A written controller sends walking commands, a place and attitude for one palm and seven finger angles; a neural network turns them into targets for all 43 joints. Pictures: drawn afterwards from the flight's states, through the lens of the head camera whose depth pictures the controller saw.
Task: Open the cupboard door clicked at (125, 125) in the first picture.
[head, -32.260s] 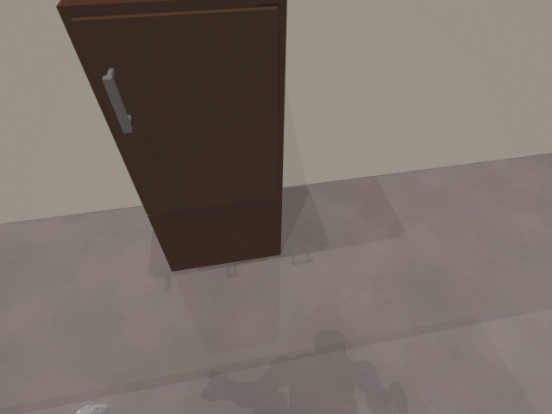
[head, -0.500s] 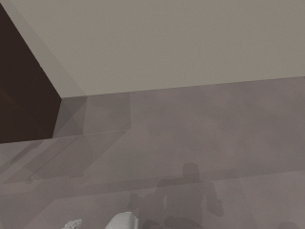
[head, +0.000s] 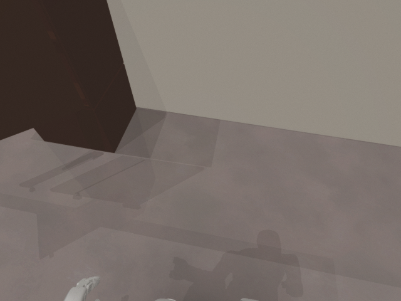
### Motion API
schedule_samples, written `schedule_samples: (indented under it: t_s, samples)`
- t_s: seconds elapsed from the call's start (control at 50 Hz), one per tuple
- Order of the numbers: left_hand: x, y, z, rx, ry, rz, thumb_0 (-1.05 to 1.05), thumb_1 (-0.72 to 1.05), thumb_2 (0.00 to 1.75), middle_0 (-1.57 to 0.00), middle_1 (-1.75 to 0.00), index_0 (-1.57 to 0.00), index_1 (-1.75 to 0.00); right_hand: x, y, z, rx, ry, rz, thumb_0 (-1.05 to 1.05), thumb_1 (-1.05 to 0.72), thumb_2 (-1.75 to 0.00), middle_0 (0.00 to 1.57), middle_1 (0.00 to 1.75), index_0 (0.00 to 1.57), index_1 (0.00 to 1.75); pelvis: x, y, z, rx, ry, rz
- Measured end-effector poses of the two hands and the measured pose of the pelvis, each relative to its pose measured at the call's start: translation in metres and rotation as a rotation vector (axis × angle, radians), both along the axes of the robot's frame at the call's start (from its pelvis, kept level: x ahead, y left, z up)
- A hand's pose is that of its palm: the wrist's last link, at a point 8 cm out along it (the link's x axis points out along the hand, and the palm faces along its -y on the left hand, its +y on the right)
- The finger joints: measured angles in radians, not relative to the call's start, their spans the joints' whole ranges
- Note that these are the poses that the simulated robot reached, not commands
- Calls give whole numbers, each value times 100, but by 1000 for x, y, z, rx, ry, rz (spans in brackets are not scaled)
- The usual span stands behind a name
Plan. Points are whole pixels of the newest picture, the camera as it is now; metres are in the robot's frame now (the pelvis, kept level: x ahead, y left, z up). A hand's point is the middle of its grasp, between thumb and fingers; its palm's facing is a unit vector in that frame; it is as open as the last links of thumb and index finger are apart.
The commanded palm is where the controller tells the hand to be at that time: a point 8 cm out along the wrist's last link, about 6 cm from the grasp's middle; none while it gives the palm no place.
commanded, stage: turn to face it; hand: left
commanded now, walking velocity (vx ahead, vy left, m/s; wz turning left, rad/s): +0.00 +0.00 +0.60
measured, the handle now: out of the picture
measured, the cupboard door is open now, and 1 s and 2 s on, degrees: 44 44 44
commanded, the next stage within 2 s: take the last steps up to it in 0.82 s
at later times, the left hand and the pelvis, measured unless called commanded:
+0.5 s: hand out of the picture -0.01 +0.23 -0.19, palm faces +0.34 -0.91 -0.25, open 7.4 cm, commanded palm none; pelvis +0.00 +0.01 -0.01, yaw +18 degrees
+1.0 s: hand out of the picture -0.03 +0.16 -0.17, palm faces +0.51 -0.84 -0.21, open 7.4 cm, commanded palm none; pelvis +0.03 -0.02 +0.00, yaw +29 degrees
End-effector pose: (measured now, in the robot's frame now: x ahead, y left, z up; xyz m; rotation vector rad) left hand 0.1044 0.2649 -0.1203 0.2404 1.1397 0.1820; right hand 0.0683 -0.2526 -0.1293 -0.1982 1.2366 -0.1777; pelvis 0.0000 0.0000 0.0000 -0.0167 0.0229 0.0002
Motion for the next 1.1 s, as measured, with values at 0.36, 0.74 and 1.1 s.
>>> schedule_samples:
  t_s: [0.36,0.74,1.1]
  samples:
    - [-102,-23,-22,-76,82,258,0,91,90,-20,-30,-21,-30,95,15,5,-4,-46,262,1,-91,-90,19,30,20,30,7,-6,-6,44,-27,245]
    - [-117,-7,-5,2,27,431,0,91,90,-19,-30,-20,-29,118,44,-10,35,-17,429,1,-91,-90,20,30,21,30,19,-17,-6,22,-2,410]
    - [-197,-59,-38,-176,145,633,0,91,90,-20,-30,-21,-30,157,91,3,-4,-39,594,1,-91,-90,19,30,20,30,23,5,-8,27,-29,551]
